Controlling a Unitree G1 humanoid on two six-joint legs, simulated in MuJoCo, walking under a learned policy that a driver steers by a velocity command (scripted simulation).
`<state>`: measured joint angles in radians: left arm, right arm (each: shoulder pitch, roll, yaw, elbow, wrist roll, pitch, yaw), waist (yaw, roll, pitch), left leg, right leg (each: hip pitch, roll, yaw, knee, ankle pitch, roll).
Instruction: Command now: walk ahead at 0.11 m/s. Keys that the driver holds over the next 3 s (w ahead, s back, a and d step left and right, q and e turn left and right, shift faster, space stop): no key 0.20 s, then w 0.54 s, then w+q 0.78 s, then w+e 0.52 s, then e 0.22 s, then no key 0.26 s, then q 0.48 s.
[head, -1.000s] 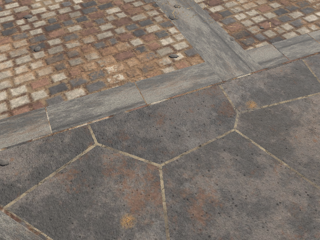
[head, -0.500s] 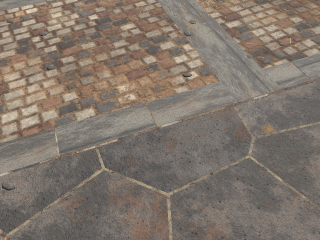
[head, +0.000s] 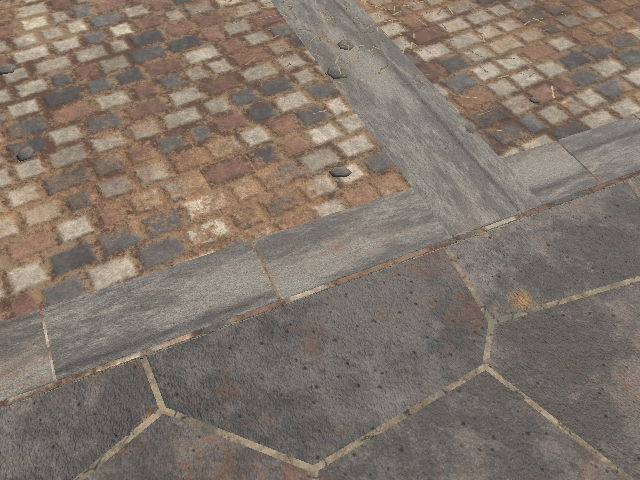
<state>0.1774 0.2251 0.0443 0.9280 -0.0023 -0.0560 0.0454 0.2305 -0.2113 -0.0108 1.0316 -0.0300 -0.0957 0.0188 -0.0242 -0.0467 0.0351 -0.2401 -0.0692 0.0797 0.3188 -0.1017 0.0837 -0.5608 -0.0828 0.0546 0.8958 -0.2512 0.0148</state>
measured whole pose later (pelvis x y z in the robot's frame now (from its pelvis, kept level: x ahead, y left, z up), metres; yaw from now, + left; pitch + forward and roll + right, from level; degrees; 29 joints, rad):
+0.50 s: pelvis +0.12 +0.00 -0.01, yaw +1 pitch +2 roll +0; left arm 0.30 0.21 0.08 1.02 -0.03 -0.07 0.02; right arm 0.31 -0.22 -0.04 1.06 0.02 -0.10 0.00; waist -0.02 -0.01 -0.03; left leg -0.20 -0.03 0.05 0.54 -0.38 0.06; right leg -0.36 -0.02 0.01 0.78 -0.39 -0.02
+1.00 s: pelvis +0.35 -0.05 -0.01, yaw +6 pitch +1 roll -1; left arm 0.09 0.23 0.06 0.91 0.00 -0.11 -0.03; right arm 0.36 -0.23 -0.05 1.02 0.04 -0.08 -0.02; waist -0.03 0.02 0.05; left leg -0.37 0.04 -0.06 1.22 -0.37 0.06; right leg -0.34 0.01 -0.11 0.47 -0.14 -0.05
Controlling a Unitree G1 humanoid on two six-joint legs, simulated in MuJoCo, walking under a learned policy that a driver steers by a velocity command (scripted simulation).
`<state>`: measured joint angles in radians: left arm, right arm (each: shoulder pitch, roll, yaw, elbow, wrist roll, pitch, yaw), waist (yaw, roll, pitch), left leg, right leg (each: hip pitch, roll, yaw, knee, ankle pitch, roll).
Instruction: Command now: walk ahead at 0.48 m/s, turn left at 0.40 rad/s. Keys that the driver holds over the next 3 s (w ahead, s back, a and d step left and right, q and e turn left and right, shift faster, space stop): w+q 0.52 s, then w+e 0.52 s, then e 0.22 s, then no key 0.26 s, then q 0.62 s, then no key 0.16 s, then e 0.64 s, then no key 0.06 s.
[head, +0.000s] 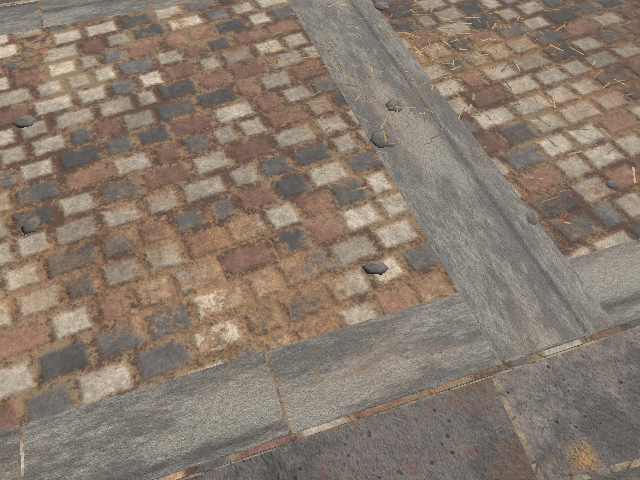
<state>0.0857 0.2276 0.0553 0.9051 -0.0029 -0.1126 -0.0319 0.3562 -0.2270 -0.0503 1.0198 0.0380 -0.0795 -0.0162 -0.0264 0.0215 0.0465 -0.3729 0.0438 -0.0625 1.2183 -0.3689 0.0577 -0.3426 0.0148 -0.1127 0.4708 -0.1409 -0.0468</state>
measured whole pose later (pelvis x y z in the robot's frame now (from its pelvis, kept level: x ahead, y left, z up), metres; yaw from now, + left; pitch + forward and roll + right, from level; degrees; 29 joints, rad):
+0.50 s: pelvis +0.25 +0.09 -0.02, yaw +16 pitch +2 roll -2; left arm 0.26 0.27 0.07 0.95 -0.02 -0.08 0.02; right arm 0.10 -0.25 -0.09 0.78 0.02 -0.05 0.04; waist 0.02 0.00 0.06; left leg -0.51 -0.01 0.06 0.69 -0.20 0.11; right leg -0.16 -0.11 -0.11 1.02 -0.50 0.03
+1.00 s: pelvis +0.53 +0.16 -0.01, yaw +11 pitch +3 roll +1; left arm 0.08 0.24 0.05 0.83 -0.02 -0.08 -0.07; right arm 0.33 -0.25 -0.07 0.91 -0.01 -0.06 -0.03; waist -0.04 -0.03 0.01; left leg 0.14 -0.04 0.14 0.28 -0.45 0.04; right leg -0.58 0.00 -0.07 0.56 -0.03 -0.11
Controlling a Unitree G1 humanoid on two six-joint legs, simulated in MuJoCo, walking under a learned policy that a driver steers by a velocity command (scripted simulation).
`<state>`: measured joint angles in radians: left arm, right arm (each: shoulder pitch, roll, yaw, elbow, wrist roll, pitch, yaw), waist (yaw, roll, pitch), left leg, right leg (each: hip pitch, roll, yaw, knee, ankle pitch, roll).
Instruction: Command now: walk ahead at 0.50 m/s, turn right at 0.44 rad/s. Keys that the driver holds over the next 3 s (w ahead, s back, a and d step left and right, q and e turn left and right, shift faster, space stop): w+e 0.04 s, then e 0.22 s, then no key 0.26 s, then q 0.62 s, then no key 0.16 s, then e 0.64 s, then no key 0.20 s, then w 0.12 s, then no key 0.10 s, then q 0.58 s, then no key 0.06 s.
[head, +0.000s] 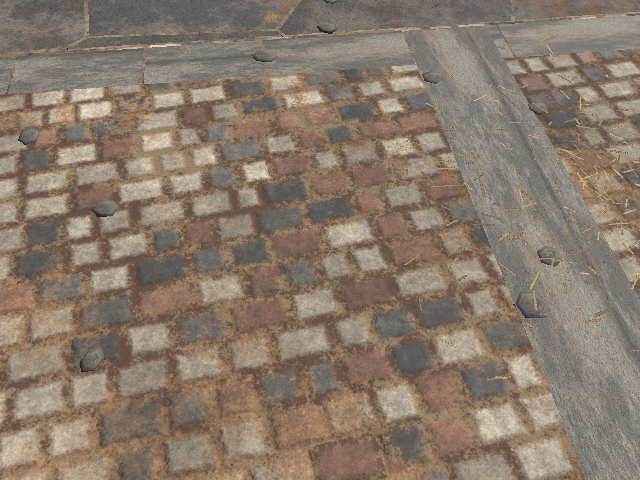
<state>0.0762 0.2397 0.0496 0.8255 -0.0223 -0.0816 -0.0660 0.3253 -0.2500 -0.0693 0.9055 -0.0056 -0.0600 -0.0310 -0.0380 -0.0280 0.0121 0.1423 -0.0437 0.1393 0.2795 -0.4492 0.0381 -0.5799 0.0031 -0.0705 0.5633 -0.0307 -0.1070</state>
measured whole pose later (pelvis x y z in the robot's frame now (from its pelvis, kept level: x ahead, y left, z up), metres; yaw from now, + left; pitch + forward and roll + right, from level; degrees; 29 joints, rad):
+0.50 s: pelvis +0.23 +0.00 +0.01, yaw -15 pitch +3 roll +0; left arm 0.20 0.29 0.06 0.73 0.00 -0.01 0.02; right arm 0.13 -0.25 -0.04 0.72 -0.04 -0.08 -0.01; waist 0.03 -0.02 0.00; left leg -0.46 -0.02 -0.03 0.53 -0.09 0.01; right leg -0.29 0.12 0.16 0.68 -0.43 -0.04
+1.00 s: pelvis +0.25 -0.01 +0.02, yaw -4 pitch +3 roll +1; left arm 0.21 0.26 0.07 0.75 0.01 0.01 0.05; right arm 0.19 -0.33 -0.10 0.69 0.02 0.05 -0.02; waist 0.02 0.03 0.02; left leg -0.56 -0.02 -0.04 1.03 -0.38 -0.07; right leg -0.22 -0.05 -0.05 0.45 -0.27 0.00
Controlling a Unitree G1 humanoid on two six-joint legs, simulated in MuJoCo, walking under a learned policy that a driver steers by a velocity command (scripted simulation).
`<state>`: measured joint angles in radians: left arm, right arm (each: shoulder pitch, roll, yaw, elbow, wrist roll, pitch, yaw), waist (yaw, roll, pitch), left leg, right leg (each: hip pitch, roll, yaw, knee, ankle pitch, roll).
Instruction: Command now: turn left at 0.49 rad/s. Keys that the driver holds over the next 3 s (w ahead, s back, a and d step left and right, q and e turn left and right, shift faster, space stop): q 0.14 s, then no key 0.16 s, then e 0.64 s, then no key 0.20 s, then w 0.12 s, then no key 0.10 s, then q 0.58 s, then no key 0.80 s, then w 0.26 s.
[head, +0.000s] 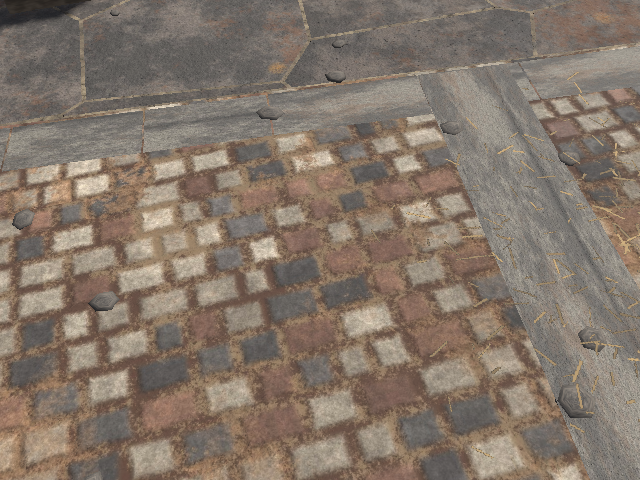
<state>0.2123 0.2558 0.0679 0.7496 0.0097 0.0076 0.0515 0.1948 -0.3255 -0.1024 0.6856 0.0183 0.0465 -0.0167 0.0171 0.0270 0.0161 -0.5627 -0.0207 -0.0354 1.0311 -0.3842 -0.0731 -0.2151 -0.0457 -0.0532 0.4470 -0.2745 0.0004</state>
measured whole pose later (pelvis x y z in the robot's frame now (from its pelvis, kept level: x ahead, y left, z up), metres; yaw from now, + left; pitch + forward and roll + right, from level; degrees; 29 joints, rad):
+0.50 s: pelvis +0.00 +0.05 -0.01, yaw +7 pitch +1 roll +1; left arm 0.22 0.27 0.06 0.78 -0.01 0.04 0.02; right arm 0.11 -0.21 -0.03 0.68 -0.02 0.01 -0.01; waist 0.02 -0.02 0.02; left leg -0.28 -0.05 0.03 0.50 -0.24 0.05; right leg -0.34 -0.06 0.01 0.71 -0.36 0.06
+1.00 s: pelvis -0.02 +0.07 +0.00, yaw -9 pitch +1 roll +0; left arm 0.17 0.34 0.11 0.68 -0.02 0.05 0.04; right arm 0.21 -0.25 -0.07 0.68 -0.02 -0.01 -0.01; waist 0.00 -0.05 0.02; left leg -0.25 -0.01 0.04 0.48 -0.26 0.04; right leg -0.54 0.05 0.14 1.11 -0.45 0.06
